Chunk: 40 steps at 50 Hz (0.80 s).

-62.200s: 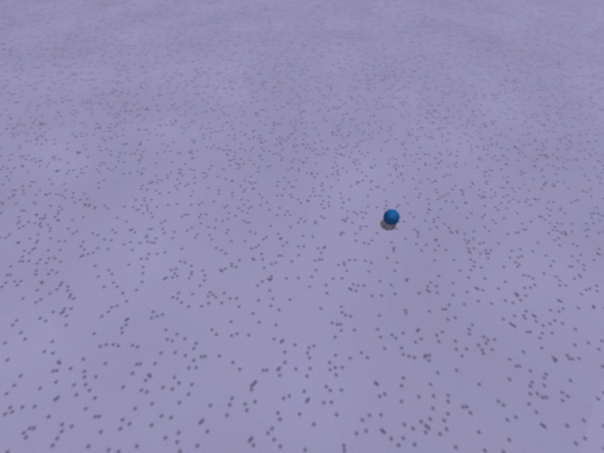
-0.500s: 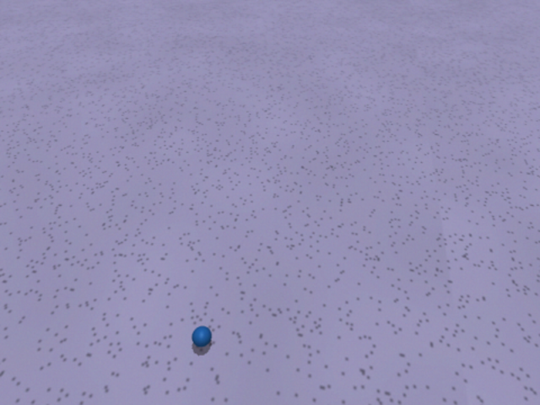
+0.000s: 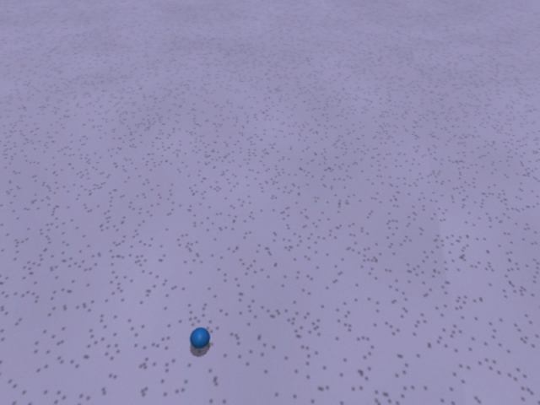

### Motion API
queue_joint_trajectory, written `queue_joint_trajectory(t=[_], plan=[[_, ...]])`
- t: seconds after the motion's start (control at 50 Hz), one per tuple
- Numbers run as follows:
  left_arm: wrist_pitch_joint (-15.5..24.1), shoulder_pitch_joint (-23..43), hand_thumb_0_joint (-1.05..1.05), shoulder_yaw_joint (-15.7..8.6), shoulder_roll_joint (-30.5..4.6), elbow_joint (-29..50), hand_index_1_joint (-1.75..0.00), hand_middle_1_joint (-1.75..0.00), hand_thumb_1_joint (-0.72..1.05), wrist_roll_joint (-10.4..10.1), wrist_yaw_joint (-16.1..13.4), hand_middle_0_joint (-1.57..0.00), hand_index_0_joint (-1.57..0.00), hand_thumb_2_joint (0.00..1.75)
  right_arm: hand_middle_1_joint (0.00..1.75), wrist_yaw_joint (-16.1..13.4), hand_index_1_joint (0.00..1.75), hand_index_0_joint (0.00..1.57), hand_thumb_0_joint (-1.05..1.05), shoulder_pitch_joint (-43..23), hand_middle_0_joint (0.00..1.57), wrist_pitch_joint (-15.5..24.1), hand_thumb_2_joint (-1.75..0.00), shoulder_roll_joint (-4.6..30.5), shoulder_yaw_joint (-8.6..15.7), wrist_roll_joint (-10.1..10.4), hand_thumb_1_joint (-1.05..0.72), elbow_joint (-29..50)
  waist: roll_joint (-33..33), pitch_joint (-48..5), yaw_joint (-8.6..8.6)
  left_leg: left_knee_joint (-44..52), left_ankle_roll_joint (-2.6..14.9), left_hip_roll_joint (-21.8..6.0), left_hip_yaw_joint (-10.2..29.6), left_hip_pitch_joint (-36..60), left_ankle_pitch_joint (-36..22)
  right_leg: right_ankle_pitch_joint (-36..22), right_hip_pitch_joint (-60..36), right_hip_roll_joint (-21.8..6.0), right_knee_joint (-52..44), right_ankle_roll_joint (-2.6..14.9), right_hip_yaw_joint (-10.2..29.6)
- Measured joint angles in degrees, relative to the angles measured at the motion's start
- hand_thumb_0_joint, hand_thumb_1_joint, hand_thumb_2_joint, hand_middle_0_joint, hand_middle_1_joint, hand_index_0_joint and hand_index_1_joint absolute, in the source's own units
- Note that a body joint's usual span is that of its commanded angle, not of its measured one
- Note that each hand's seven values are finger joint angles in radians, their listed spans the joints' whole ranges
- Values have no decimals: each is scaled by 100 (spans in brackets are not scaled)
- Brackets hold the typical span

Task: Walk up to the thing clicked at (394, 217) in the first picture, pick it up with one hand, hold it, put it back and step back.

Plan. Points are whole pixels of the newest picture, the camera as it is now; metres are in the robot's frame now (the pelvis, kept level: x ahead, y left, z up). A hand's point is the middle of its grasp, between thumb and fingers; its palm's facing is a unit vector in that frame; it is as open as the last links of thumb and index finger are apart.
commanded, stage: stand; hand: left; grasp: from above
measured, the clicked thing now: (200, 337) +0.49 +0.24 -0.75
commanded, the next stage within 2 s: step back in 0.26 s
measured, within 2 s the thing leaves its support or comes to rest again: neither
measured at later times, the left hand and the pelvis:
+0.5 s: hand out of the picture +0.08 +0.28 -0.17, palm faces -0.02 -0.92 -0.39, open 7.4 cm; pelvis -0.04 +0.02 -0.02, yaw +0 degrees
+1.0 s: hand out of the picture -0.05 +0.27 -0.17, palm faces -0.12 -0.91 -0.39, open 7.4 cm; pelvis -0.15 +0.01 -0.03, yaw -6 degrees
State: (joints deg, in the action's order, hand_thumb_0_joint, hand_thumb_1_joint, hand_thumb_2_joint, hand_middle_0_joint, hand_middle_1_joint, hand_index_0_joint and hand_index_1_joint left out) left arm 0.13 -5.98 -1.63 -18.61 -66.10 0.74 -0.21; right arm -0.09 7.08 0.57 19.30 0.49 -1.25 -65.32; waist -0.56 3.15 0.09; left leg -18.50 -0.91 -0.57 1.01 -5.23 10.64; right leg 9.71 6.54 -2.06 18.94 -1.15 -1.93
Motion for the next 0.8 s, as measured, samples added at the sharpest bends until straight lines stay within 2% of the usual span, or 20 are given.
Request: queue_joint_trajectory(t=[0.28, 0.42, 0.52, 0.54, 0.56, 0.58, 0.62, 0.68, 0.74, 0.8], plan=[[6, -64, 0, 11, -33, 65, -30, -30, 91, -37, 6, -21, -20, 90, 30, 30, 30, 20, 0, -11, 21, -41, -90, 23, -6, 26, -91, 44, 0, 30, -13, -91, 4, -12, 4, -83, 50, 23, 59, 11, 40, 2, -4], [-113, 110, 0, -120, -225, 668, -30, -30, 91, -118, -33, -21, -20, 90, 30, 78, 30, 20, 0, -310, 21, -234, -89, 232, 149, 136, -91, 563, -17, 449, -71, -1109, 76, -26, -2, -844, 361, 215, 725, 27, 835, 28, 27], [-240, 275, 0, -143, -371, 1072, -30, -30, 91, -35, -44, -21, -20, 90, 30, 125, 30, 20, 0, -300, 21, -321, -90, 428, 278, 106, -91, 880, 38, 594, -105, -2035, 354, 120, 24, -1337, 718, 438, 1225, -75, 1586, -36, 103], [-268, 301, 0, -144, -412, 1142, -30, -30, 91, -21, -47, -21, -20, 90, 30, 140, 30, 20, 0, -254, 21, -317, -90, 445, 302, 90, -91, 937, 80, 586, -122, -2108, 319, 158, 22, -1375, 852, 510, 1353, -110, 1785, -46, 132], [-298, 350, 0, -154, -465, 1195, -30, -30, 91, -22, -60, -21, -20, 90, 30, 149, 30, 20, 0, -209, 21, -303, -90, 426, 319, 63, -91, 984, 171, 608, -126, -2181, 244, 210, -23, -1432, 843, 644, 1488, -129, 2013, 47, 230], [-330, 403, 1, -180, -506, 1236, -30, -30, 91, -21, -89, -21, -20, 90, 30, 162, 30, 20, 0, -168, 20, -284, -90, 396, 318, 34, -91, 1018, 238, 644, -120, -2230, 249, 228, -64, -1477, 817, 1104, 1645, -6, 2383, 130, 463], [-374, 475, 0, -218, -545, 1293, -30, -30, 91, -19, -147, -21, -20, 90, 30, 174, 30, 20, 0, -85, 20, -267, -90, 328, 300, -29, -91, 1059, 254, 706, -178, -2179, 299, 196, -28, -1528, 702, 1871, 1935, 433, 3444, 233, 877], [-351, 395, 0, -229, -588, 1412, -30, -30, 91, -58, -153, -21, -20, 90, 30, 115, 30, 20, 0, 6, 21, -288, -89, 209, 269, -79, -91, 1125, 311, 730, -173, -1839, 314, 146, -72, -1530, 422, 1947, 2190, 803, 4667, 264, 1068], [-324, 168, 0, -240, -554, 1495, -30, -30, 91, -27, -123, -20, -20, 90, 30, 61, 30, 20, 0, 64, 21, -253, -89, 164, 269, -80, -91, 1284, 279, 746, -141, -1651, 319, 71, -164, -1574, 236, 1943, 2056, 833, 4934, 140, 1008], [-351, -56, 0, -260, -500, 1534, -30, -30, 91, 2, -94, -21, -20, 90, 30, 18, 30, 20, 0, 62, 21, -198, -89, 146, 254, -83, -91, 1464, 235, 793, -110, -1634, 315, -16, -278, -1661, 132, 2119, 1682, 693, 4452, 24, 908]])
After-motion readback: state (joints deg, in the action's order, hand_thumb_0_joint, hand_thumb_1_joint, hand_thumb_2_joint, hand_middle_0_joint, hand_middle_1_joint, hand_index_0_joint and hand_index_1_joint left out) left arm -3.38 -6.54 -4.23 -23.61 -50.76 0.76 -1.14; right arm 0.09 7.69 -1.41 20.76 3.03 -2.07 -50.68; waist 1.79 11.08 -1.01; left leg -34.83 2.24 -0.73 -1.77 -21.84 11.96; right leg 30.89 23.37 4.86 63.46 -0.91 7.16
